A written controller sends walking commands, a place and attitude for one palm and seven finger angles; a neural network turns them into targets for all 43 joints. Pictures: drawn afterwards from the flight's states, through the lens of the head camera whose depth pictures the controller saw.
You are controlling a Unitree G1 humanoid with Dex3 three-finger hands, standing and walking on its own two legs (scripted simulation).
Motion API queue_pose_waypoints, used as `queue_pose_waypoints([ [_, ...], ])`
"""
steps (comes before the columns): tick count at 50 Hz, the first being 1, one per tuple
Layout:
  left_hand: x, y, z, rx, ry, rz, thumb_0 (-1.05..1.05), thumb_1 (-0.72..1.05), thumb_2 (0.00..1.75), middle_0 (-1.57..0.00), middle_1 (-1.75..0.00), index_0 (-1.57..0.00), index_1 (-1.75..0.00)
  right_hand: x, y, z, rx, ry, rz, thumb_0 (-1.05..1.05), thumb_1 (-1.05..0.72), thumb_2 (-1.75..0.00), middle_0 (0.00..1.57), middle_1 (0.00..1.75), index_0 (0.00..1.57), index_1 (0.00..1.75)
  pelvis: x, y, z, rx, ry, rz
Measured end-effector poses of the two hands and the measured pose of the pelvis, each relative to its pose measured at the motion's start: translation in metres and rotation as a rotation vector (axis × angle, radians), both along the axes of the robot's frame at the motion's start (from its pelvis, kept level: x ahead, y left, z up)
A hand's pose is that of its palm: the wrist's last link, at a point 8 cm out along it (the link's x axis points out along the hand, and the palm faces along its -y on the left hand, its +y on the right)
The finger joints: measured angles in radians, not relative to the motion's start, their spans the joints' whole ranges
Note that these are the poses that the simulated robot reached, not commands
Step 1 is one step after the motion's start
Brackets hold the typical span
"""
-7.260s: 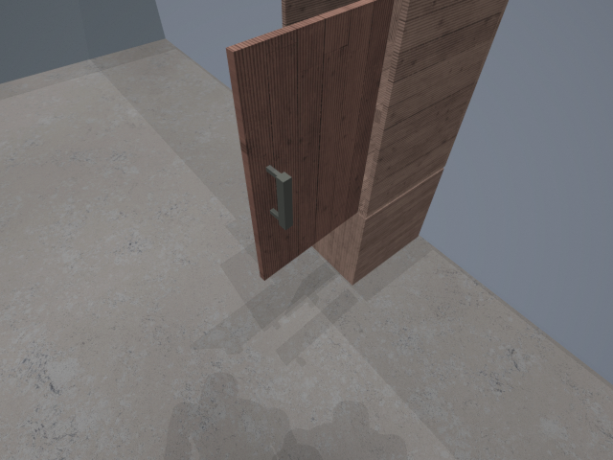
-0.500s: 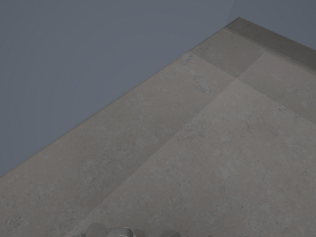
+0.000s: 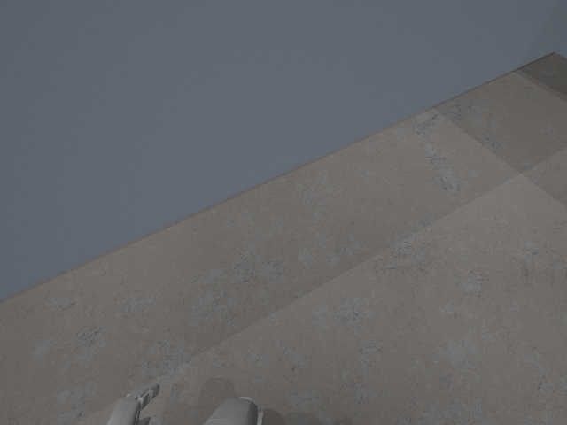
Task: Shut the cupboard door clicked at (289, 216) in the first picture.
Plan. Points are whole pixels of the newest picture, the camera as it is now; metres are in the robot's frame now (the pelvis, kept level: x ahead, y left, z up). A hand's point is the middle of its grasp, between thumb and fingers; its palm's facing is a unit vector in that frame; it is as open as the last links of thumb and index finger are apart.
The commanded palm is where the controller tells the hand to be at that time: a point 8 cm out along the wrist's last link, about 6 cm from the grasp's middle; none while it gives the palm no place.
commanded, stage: walk to a spot facing it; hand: left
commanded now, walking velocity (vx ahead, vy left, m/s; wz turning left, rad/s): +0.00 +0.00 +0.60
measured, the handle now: out of the picture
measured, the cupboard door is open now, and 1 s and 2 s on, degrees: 94 94 94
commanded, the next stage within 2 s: none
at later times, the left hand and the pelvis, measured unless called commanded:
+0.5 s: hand out of the picture +0.00 +0.24 -0.17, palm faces +0.35 -0.90 -0.25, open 7.4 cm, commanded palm none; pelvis +0.00 +0.00 +0.00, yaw +18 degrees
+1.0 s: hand out of the picture -0.03 +0.15 -0.15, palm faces +0.59 -0.78 -0.22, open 7.4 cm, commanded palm none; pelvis +0.02 -0.05 +0.01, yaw +37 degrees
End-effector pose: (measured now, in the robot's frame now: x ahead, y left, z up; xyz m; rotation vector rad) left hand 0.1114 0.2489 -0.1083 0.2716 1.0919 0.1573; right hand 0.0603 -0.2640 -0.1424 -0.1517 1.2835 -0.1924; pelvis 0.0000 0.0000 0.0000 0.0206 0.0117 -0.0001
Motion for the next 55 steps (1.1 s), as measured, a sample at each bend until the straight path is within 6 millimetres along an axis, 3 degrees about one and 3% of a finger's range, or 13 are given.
queue_pose_waypoints([
  [4, -0.03, -0.013, 0.0, -0.027, 0.051, 0.063, 0.0, 0.91, 0.9, -0.2, -0.3, -0.2, -0.3, 0.019, -0.005, 0.01, 0.005, -0.004, 0.051, 0.01, -0.91, -0.9, 0.2, 0.3, 0.2, 0.3, 0.002, -0.008, 0.009, 0.017, -0.004, 0.055],
  [9, -0.069, -0.017, -0.01, -0.069, 0.099, 0.162, 0.0, 0.91, 0.9, -0.2, -0.3, -0.2, -0.3, 0.054, 0.004, 0.02, -0.002, -0.023, 0.155, 0.01, -0.91, -0.9, 0.2, 0.3, 0.19, 0.3, 0.004, -0.01, 0.011, 0.022, -0.004, 0.127],
  [15, -0.122, 0.001, -0.037, -0.106, 0.165, 0.296, 0.0, 0.9, 0.9, -0.21, -0.3, -0.2, -0.3, 0.109, 0.037, 0.025, -0.034, -0.117, 0.301, 0.01, -0.91, -0.9, 0.2, 0.3, 0.19, 0.3, 0.005, 0.003, -0.003, -0.007, -0.002, 0.206],
  [18, -0.141, 0.015, -0.046, -0.102, 0.207, 0.347, 0.01, 0.91, 0.9, -0.2, -0.3, -0.2, -0.3, 0.124, 0.052, 0.029, -0.049, -0.166, 0.358, 0.01, -0.91, -0.9, 0.2, 0.3, 0.19, 0.3, 0.002, 0.007, -0.008, -0.008, -0.001, 0.241],
  [22, -0.141, 0.026, -0.037, -0.086, 0.186, 0.395, 0.01, 0.91, 0.9, -0.2, -0.3, -0.2, -0.3, 0.124, 0.06, 0.035, -0.061, -0.158, 0.402, 0.01, -0.91, -0.9, 0.2, 0.3, 0.2, 0.3, 0.001, 0.007, -0.001, -0.023, 0.001, 0.287],
  [28, -0.121, 0.029, -0.017, -0.058, 0.08, 0.424, 0.01, 0.91, 0.9, -0.2, -0.3, -0.2, -0.3, 0.113, 0.056, 0.032, -0.04, -0.092, 0.437, 0.01, -0.91, -0.89, 0.2, 0.3, 0.2, 0.3, 0.003, -0.004, 0.008, -0.036, 0.0, 0.349],
  [34, -0.099, 0.009, -0.006, -0.022, -0.005, 0.44, 0.01, 0.91, 0.9, -0.2, -0.3, -0.2, -0.3, 0.11, 0.031, 0.013, -0.008, -0.029, 0.449, 0.01, -0.91, -0.89, 0.21, 0.3, 0.2, 0.3, 0.011, -0.029, 0.002, -0.03, 0.003, 0.421],
  [37, -0.1, -0.008, -0.004, 0.001, -0.033, 0.457, 0.0, 0.91, 0.9, -0.2, -0.3, -0.2, -0.3, 0.118, 0.017, 0.001, 0.003, -0.008, 0.461, 0.01, -0.91, -0.89, 0.21, 0.3, 0.2, 0.3, 0.015, -0.043, -0.004, -0.016, 0.0, 0.461],
  [42, -0.12, -0.039, 0.001, -0.031, 0.003, 0.528, 0.0, 0.91, 0.9, -0.2, -0.3, -0.2, -0.3, 0.137, 0.011, 0.009, -0.001, 0.015, 0.512, 0.01, -0.91, -0.9, 0.2, 0.3, 0.2, 0.3, 0.02, -0.05, 0.006, 0.008, -0.009, 0.532],
  [46, -0.142, -0.059, -0.004, -0.075, 0.039, 0.593, 0.0, 0.91, 0.9, -0.2, -0.3, -0.2, -0.3, 0.156, 0.021, 0.018, -0.006, 0.011, 0.575, 0.01, -0.91, -0.9, 0.2, 0.3, 0.19, 0.3, 0.024, -0.052, 0.011, 0.021, -0.004, 0.59],
  [50, -0.174, -0.068, -0.015, -0.108, 0.07, 0.679, 0.0, 0.91, 0.9, -0.21, -0.3, -0.2, -0.3, 0.179, 0.047, 0.023, -0.018, -0.015, 0.668, 0.01, -0.91, -0.9, 0.2, 0.3, 0.19, 0.3, 0.024, -0.048, 0.009, 0.015, -0.003, 0.645],
  [55, -0.225, -0.066, -0.041, -0.141, 0.124, 0.796, 0.0, 0.91, 0.9, -0.21, -0.3, -0.2, -0.3, 0.208, 0.096, 0.024, -0.028, -0.126, 0.793, 0.01, -0.91, -0.9, 0.2, 0.3, 0.19, 0.3, 0.017, -0.034, -0.008, -0.013, -0.005, 0.717],
])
